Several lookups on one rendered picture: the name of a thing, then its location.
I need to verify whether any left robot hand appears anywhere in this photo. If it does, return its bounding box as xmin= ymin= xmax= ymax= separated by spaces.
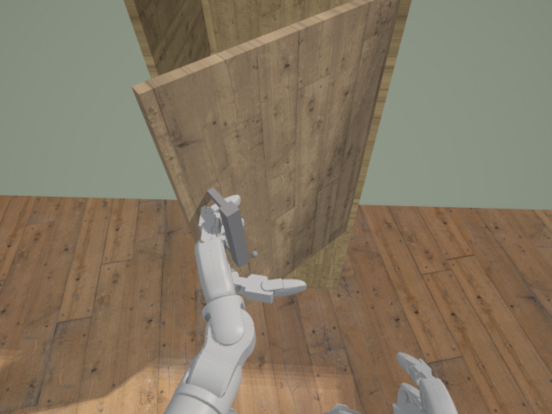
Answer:
xmin=195 ymin=195 xmax=307 ymax=304

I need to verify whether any right robot hand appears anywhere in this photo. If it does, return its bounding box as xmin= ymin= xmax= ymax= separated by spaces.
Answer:
xmin=392 ymin=352 xmax=458 ymax=414

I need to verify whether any robot left forearm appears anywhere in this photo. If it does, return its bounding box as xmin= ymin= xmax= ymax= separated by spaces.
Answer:
xmin=163 ymin=294 xmax=256 ymax=414

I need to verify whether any cupboard door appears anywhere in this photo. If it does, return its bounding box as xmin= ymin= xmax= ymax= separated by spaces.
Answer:
xmin=131 ymin=0 xmax=401 ymax=307

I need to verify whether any handle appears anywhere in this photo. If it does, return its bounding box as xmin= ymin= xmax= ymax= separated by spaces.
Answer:
xmin=207 ymin=187 xmax=249 ymax=268

